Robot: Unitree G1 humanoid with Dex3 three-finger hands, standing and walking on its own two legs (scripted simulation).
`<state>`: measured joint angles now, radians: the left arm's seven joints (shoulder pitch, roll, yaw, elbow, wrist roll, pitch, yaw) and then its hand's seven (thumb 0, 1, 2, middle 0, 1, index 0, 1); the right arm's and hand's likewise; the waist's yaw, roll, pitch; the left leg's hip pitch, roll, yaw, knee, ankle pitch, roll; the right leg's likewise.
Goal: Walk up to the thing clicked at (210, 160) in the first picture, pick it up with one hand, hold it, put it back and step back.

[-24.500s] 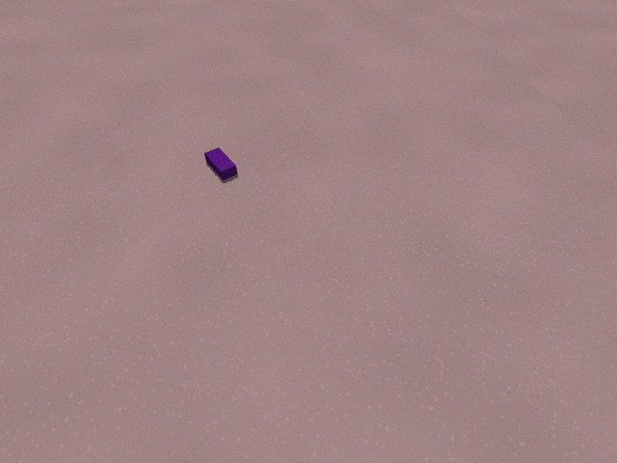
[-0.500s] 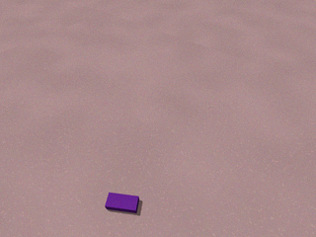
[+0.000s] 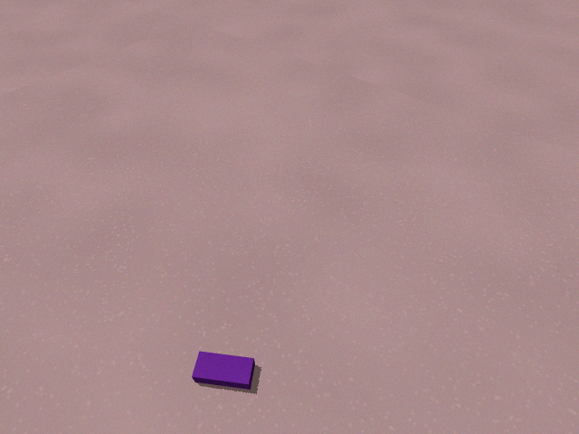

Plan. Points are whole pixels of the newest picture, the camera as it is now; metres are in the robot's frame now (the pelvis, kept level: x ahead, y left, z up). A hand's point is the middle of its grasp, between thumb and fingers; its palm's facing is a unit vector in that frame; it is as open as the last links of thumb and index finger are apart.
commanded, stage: stand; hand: left
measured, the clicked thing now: (224, 370) +0.45 +0.25 -0.75
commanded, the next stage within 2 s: walk up in 0.10 s
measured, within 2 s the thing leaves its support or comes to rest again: neither
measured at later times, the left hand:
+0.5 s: hand out of the picture +0.07 +0.31 -0.19, palm faces -0.05 -0.92 -0.38, open 7.4 cm
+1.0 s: hand out of the picture -0.08 +0.26 -0.16, palm faces -0.09 -0.91 -0.40, open 7.4 cm
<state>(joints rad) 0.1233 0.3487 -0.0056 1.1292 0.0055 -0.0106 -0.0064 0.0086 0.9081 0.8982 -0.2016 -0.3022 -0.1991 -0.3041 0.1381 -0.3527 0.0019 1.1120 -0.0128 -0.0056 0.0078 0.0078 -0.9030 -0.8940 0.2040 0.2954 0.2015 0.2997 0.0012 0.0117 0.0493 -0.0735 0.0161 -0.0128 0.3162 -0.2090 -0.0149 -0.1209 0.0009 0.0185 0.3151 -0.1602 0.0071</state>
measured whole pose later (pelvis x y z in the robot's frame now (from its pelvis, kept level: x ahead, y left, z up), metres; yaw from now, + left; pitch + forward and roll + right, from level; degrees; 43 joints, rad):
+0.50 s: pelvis -0.08 +0.04 -0.04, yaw -1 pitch -2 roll +0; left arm 0.01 0.42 0.04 0.88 0.02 0.07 0.02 0.01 0.91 0.90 -0.20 -0.30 -0.20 -0.30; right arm 0.15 -0.38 -0.07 0.94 -0.04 0.04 0.01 0.00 -0.90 -0.89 0.20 0.30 0.20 0.30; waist 0.00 -0.07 0.20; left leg -0.28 -0.03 -0.02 0.72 -0.41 0.02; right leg -0.49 0.03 0.15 0.89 -0.46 -0.01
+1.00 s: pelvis -0.20 +0.01 -0.02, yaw -5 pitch -2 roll +1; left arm 0.17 0.35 0.07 0.82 0.03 0.07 -0.01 0.01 0.91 0.90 -0.20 -0.30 -0.20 -0.30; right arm 0.15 -0.41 -0.05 0.84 0.01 0.05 -0.04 0.01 -0.90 -0.89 0.21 0.30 0.20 0.30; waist 0.02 0.02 0.16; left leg -0.48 -0.08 -0.12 1.15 -0.53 0.00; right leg -0.29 0.02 0.06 0.65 -0.34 -0.03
